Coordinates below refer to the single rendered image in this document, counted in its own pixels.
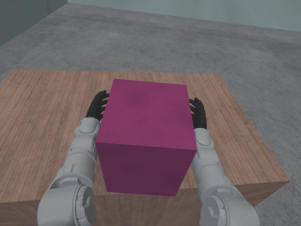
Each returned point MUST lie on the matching pedestal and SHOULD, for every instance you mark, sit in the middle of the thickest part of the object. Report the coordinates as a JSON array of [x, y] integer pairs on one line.
[[40, 110]]

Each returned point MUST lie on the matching robot right hand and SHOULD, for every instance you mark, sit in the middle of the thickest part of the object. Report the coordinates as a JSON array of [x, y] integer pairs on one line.
[[199, 116]]

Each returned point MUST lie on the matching carton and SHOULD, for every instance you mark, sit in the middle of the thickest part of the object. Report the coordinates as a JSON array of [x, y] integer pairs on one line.
[[146, 141]]

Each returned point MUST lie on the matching left robot forearm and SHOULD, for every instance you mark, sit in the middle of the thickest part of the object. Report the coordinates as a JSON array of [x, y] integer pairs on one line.
[[81, 158]]

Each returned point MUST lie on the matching robot left hand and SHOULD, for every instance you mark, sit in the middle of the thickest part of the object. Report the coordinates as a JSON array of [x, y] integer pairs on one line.
[[96, 106]]

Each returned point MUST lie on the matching right robot forearm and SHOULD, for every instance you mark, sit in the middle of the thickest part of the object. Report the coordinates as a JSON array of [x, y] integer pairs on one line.
[[209, 172]]

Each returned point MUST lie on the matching robot right upper arm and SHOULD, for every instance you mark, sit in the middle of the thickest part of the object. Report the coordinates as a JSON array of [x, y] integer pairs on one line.
[[220, 210]]

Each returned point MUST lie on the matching robot left upper arm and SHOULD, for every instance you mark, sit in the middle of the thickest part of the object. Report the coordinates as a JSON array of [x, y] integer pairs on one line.
[[68, 206]]

